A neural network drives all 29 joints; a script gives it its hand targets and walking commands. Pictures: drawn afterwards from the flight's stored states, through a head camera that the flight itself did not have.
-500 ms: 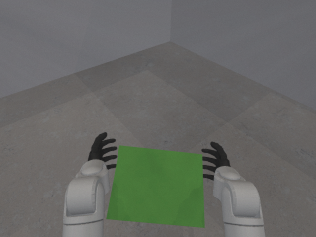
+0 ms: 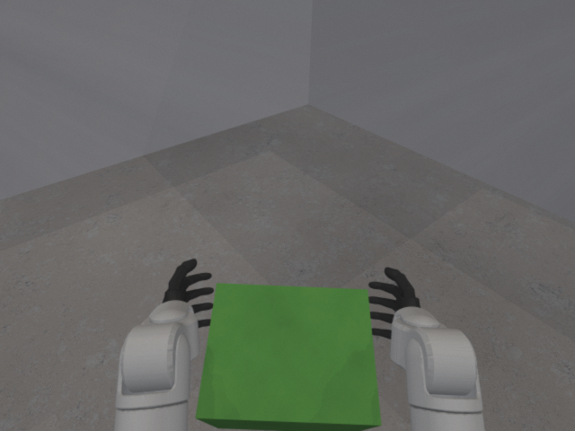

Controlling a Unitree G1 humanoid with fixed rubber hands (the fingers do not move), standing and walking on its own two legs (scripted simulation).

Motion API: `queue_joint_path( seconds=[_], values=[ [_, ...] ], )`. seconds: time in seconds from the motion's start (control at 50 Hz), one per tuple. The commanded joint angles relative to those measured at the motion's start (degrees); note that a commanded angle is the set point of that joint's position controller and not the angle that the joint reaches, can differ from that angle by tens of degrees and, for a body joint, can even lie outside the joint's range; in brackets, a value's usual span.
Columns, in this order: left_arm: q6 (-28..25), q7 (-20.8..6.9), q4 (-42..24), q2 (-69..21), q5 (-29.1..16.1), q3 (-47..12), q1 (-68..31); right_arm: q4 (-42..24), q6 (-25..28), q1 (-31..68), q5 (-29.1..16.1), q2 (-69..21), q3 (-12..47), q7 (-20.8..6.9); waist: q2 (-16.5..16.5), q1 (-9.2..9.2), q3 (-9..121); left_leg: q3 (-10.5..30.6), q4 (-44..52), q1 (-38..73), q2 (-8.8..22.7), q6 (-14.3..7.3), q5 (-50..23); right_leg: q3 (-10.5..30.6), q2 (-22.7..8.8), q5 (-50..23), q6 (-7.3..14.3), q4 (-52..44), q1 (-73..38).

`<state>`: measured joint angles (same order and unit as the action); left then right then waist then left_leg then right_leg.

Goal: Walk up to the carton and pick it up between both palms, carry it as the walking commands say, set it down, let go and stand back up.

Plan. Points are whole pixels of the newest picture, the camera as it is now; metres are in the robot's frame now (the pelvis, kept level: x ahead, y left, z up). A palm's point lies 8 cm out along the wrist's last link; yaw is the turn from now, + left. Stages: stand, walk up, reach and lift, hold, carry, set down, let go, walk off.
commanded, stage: carry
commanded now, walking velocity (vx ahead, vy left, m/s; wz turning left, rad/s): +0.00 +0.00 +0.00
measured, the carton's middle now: (288, 363) +0.26 +0.00 -0.02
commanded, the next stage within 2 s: none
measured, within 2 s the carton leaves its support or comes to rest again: neither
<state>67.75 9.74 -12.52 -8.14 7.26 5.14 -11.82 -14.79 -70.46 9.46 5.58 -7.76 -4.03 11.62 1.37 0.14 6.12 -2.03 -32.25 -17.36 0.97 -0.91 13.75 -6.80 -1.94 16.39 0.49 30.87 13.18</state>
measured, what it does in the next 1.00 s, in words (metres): stands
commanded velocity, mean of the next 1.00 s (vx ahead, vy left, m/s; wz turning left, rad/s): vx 0.00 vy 0.00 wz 0.00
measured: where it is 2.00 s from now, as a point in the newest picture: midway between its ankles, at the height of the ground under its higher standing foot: outside the picture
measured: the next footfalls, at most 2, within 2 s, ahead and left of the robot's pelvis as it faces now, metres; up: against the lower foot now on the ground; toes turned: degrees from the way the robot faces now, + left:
none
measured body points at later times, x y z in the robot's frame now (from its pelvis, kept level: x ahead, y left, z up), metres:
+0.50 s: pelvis +0.00 +0.00 +0.00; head -0.03 +0.00 +0.45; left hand +0.29 +0.15 +0.09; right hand +0.28 -0.15 +0.08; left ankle +0.04 +0.11 -0.73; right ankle +0.00 -0.11 -0.73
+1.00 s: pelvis +0.01 +0.00 +0.00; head -0.02 +0.00 +0.45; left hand +0.30 +0.15 +0.09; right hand +0.29 -0.15 +0.08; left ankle +0.04 +0.11 -0.73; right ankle +0.00 -0.11 -0.73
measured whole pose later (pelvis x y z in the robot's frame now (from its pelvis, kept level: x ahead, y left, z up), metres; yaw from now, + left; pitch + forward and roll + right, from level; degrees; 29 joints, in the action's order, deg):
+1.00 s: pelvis +0.01 +0.00 +0.00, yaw +0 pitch +0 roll -1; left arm 63.8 10.0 -11.5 -8.1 7.8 5.1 -11.8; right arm -12.1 -65.0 10.1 5.8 -7.8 -4.0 11.2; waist 1.1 0.1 3.7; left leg -2.0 -31.9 -17.4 1.0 -0.9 14.1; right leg -6.8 -1.9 16.9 0.5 30.7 13.2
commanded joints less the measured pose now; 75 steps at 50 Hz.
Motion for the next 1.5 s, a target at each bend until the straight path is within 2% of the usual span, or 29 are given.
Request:
queue_joint_path(
  seconds=[0.0,0.08,0.22,0.3,0.32,0.34,0.36,0.66,0.7,0.74,0.76,0.8,0.84,0.92,0.94,0.96,1.0,1.02,1.06,1.08,1.12,1.14,1.2,1.22,1.24,1.3,1.32,1.34,1.48],
  values=[
    [0.5,-11.0,2.7,-46.6,-14.1,-26.9,-18.4,-4.1,2.7,27.0,-13.1,-44.9,26.8,-12.3,0.7,-0.19,4.5,6.8,12.0,0.8,6.4,-1.6,3.5,7.1,-4.6,4.5,1.0,-8.0,3.6],
    [1.0,-10.6,-7.4,-51.1,-18.0,-32.2,-21.0,-12.9,2.0,28.4,-16.4,-49.7,31.5,-12.2,0.2,0.03,3.6,5.8,10.9,0.6,5.8,-1.3,2.6,8.1,-5.3,4.6,1.0,-9.4,4.7],
    [1.0,-10.6,-7.2,-52.2,-17.9,-33.0,-21.3,-11.4,2.0,27.2,-16.6,-50.4,31.0,-12.5,1.2,0.03,4.9,5.9,10.2,2.1,6.5,-1.6,-2.6,7.1,-4.8,0.2,1.2,-6.9,3.5],
    [-1.5,-11.5,3.3,-48.7,-14.5,-27.5,-21.0,-2.1,4.6,28.1,-12.9,-46.8,26.4,-13.1,-1.8,-0.02,6.8,5.1,8.1,3.1,6.5,-1.6,-6.1,7.1,-5.3,-2.9,1.5,-7.1,1.9],
    [-1.1,-11.5,-6.9,-53.3,-18.2,-32.9,-21.5,-11.1,4.1,27.8,-16.3,-51.6,31.6,-13.0,-1.0,0.05,6.9,5.0,7.7,4.0,6.5,-1.5,-7.6,7.2,-5.3,-3.5,1.4,-6.8,2.2],
    [-2.8,-11.9,5.9,-48.5,-13.7,-26.2,-20.6,1.0,5.7,27.6,-12.0,-46.4,25.6,-13.4,-2.0,-0.09,7.5,4.8,7.2,4.5,6.7,-1.5,-8.8,7.2,-5.4,-4.9,1.6,-7.1,1.8],
    [-3.0,-11.9,-4.8,-53.0,-17.3,-31.3,-22.0,-9.1,5.9,29.2,-15.9,-51.4,30.8,-13.6,-0.7,0.05,8.1,4.7,7.1,4.7,6.6,-1.4,-9.1,7.4,-5.3,-5.5,1.7,-7.0,1.4],
    [-5.5,-12.5,2.5,-48.6,-15.3,-27.4,-20.4,-0.5,8.7,26.0,-12.2,-46.8,26.1,-13.6,-0.5,0.13,9.7,3.6,5.2,5.9,6.6,-1.8,-12.5,7.0,-5.8,-10.2,1.2,-5.8,-0.2],
    [-4.9,-12.0,-3.6,-51.7,-17.7,-29.8,-19.8,-7.9,8.3,27.6,-15.7,-49.7,29.4,-13.1,-0.7,-0.04,9.4,4.4,5.3,5.5,6.8,-1.9,-13.7,7.1,-5.7,-9.5,1.4,-5.7,-0.5],
    [-5.7,-12.4,2.0,-50.2,-16.0,-28.4,-19.7,-1.7,9.0,25.3,-12.5,-47.5,26.3,-13.3,0.0,0.08,10.4,4.4,5.2,6.1,6.8,-2.0,-14.7,6.4,-5.5,-9.6,1.1,-5.3,-1.2],
    [-5.4,-11.7,-7.0,-52.0,-18.9,-30.7,-21.2,-11.2,8.8,28.6,-16.4,-50.1,29.9,-12.8,-0.8,0.08,10.3,4.2,4.8,5.4,6.8,-2.0,-14.2,7.0,-5.6,-10.8,1.3,-5.4,-1.6],
    [-5.1,-11.8,2.9,-48.2,-15.0,-26.7,-18.3,-1.2,8.5,25.8,-12.9,-46.4,26.3,-13.0,-1.7,0.02,10.5,4.3,4.9,5.8,6.7,-1.8,-14.8,6.7,-5.8,-11.4,1.2,-5.4,-1.9],
    [-5.1,-11.3,-5.3,-50.4,-18.1,-29.8,-19.5,-9.0,8.5,26.5,-15.6,-48.4,28.9,-12.5,-1.1,0.05,9.6,3.9,5.2,5.2,6.7,-1.7,-13.0,6.7,-5.9,-10.3,1.0,-5.9,-1.6],
    [-4.7,-11.0,-1.8,-49.3,-16.5,-28.5,-18.5,-6.2,8.2,25.8,-14.3,-47.0,27.7,-12.4,0.3,0.02,9.2,3.1,5.8,5.1,6.5,-1.4,-11.9,6.3,-6.1,-9.2,1.1,-5.7,-0.9],
    [-5.6,-11.4,6.7,-46.0,-13.3,-24.8,-17.4,2.9,8.9,24.7,-11.2,-43.9,24.0,-12.9,-0.3,-0.04,9.9,3.5,5.4,5.7,6.7,-1.4,-12.6,6.7,-5.8,-9.1,1.2,-6.0,-0.3],
    [-5.2,-11.0,-6.9,-50.5,-18.2,-30.5,-19.1,-11.1,8.7,26.7,-16.1,-48.4,29.7,-12.6,-0.4,-0.03,10.2,3.8,5.6,5.5,6.9,-1.4,-12.7,6.4,-5.8,-8.5,1.2,-5.9,-1.2],
    [-3.7,-10.7,-8.4,-51.6,-18.8,-31.5,-19.5,-14.2,7.4,28.3,-16.7,-49.3,30.8,-12.2,-0.8,-0.02,9.6,4.1,6.5,5.0,6.7,-2.0,-10.7,7.2,-5.7,-7.0,0.8,-6.4,-0.9],
    [-4.3,-10.6,0.7,-47.4,-15.5,-26.7,-18.1,-5.3,8.0,27.1,-13.4,-45.2,26.1,-12.0,-1.1,0.06,10.7,3.6,5.5,5.8,6.7,-1.8,-11.2,7.1,-5.6,-8.3,1.1,-6.9,-0.6],
    [-3.3,-10.6,-7.5,-51.1,-18.7,-31.3,-19.1,-11.2,6.8,25.9,-16.1,-49.1,29.8,-12.1,-0.5,0.04,9.6,3.4,6.0,5.7,6.6,-1.5,-10.3,7.3,-5.7,-7.8,1.4,-6.8,-0.4],
    [-3.3,-10.6,-2.1,-48.3,-16.4,-28.7,-18.5,-4.9,6.7,24.3,-13.8,-46.6,26.8,-12.3,0.2,-0.05,8.7,3.9,6.9,4.8,6.5,-1.4,-10.0,7.1,-5.5,-6.6,1.2,-6.7,-0.5],
    [-2.6,-10.3,-10.3,-51.1,-19.5,-31.8,-20.4,-14.5,6.2,28.1,-17.3,-50.1,30.9,-11.8,-1.6,0.03,9.7,4.1,6.2,5.3,6.6,-1.5,-9.9,7.2,-5.7,-7.1,1.3,-7.4,-0.8],
    [-3.2,-10.5,0.6,-46.5,-15.5,-27.0,-18.0,-2.8,6.6,24.0,-12.7,-44.8,25.6,-12.1,-1.9,0.0,10.6,3.7,5.7,5.5,6.6,-1.5,-10.7,7.5,-5.8,-9.2,1.4,-7.2,-1.1],
    [-3.6,-10.5,-1.2,-48.2,-15.8,-28.0,-20.2,-4.1,7.0,25.7,-13.0,-46.0,25.5,-12.4,0.9,-0.03,8.4,4.0,7.0,5.4,6.8,-1.4,-11.3,7.0,-5.5,-6.8,1.0,-6.7,0.1],
    [-3.0,-10.1,-10.0,-51.0,-19.2,-31.7,-20.7,-13.6,6.6,26.7,-16.4,-48.8,29.5,-12.0,0.7,-0.04,9.5,4.2,6.7,5.7,7.0,-1.5,-13.2,6.8,-5.4,-7.1,1.0,-6.2,-0.5],
    [-3.1,-10.1,-4.5,-48.5,-16.6,-29.0,-19.9,-6.2,6.4,25.4,-14.7,-47.6,27.2,-12.3,-0.3,-0.13,8.9,4.9,7.4,4.7,7.0,-1.8,-11.3,6.6,-5.1,-5.1,1.0,-6.3,-0.7],
    [-1.9,-10.2,-7.2,-50.4,-18.0,-31.2,-18.3,-10.8,5.3,24.9,-15.5,-48.5,29.7,-12.2,-1.0,-0.05,8.5,3.9,7.3,5.0,6.6,-1.6,-9.2,7.3,-5.6,-6.1,1.0,-7.1,-0.1],
    [-3.0,-10.3,0.6,-47.3,-15.1,-27.5,-19.9,-2.1,6.5,25.1,-12.5,-45.3,24.8,-12.4,1.6,0.02,9.0,4.2,7.3,5.7,6.9,-1.7,-10.0,7.1,-5.3,-5.7,1.3,-6.8,0.0],
    [-2.9,-10.4,-8.0,-50.1,-17.9,-31.1,-22.0,-9.5,6.2,26.8,-15.6,-49.1,28.8,-12.6,0.5,-0.02,8.2,4.2,7.9,4.4,6.8,-1.5,-8.8,7.2,-5.4,-5.0,1.1,-6.8,-0.3],
    [-1.7,-10.0,-10.3,-49.9,-19.0,-31.5,-20.4,-11.9,5.0,25.3,-16.1,-49.0,29.5,-12.1,-2.1,-0.03,9.1,3.9,7.0,5.1,6.5,-1.5,-9.3,7.6,-5.5,-6.4,1.3,-7.3,0.0]
  ],
)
